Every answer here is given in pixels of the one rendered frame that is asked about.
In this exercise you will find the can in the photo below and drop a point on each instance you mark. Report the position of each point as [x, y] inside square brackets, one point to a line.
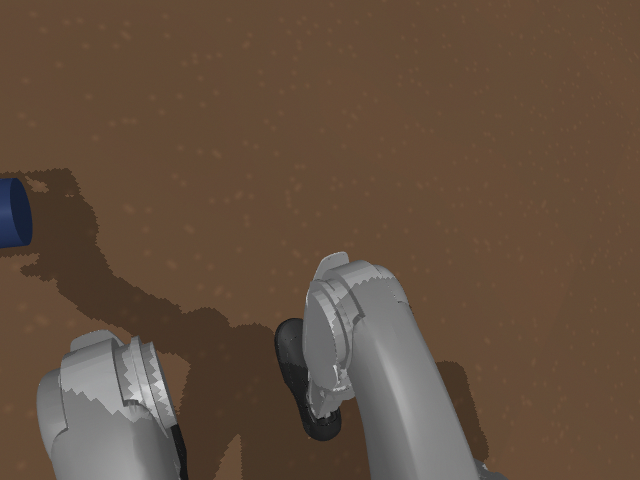
[15, 214]

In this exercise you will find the right robot hand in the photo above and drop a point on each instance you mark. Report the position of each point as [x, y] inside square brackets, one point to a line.
[484, 474]

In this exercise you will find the left robot foot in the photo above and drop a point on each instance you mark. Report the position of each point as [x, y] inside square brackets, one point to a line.
[181, 450]

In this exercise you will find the right robot foot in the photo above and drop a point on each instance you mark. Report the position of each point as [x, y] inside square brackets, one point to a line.
[288, 347]

